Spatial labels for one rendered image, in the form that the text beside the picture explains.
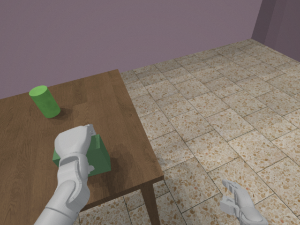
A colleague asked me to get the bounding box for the sponge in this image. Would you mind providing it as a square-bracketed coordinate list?
[52, 134, 111, 177]

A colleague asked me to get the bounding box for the robot right forearm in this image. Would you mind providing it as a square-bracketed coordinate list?
[239, 206, 269, 225]

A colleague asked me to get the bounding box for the right robot hand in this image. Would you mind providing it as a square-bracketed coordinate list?
[220, 179, 255, 220]

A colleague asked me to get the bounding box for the robot left forearm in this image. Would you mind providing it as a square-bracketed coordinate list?
[34, 153, 90, 225]

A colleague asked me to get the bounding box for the table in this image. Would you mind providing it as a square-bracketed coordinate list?
[0, 69, 164, 225]

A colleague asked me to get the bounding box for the left robot hand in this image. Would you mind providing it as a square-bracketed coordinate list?
[54, 124, 96, 174]

